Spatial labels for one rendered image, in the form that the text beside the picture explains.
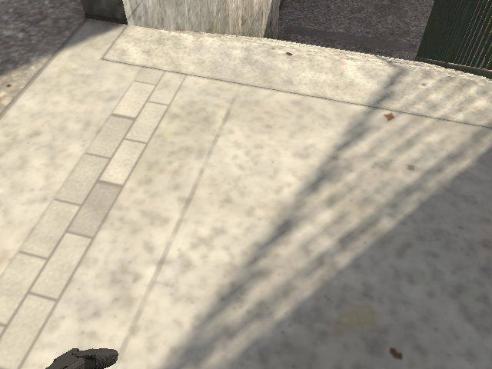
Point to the left robot hand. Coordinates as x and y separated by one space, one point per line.
89 359

